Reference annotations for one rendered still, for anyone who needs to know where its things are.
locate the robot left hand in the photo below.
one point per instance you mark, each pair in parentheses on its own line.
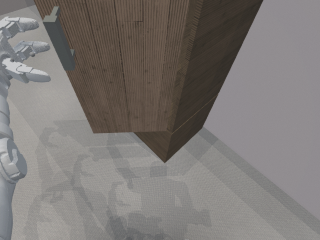
(21,51)

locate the left robot upper arm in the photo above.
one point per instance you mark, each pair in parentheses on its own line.
(13,167)

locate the handle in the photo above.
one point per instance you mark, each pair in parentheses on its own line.
(56,34)

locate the left robot forearm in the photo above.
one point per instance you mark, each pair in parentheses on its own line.
(5,130)

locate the cupboard door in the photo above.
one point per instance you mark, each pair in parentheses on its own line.
(127,54)

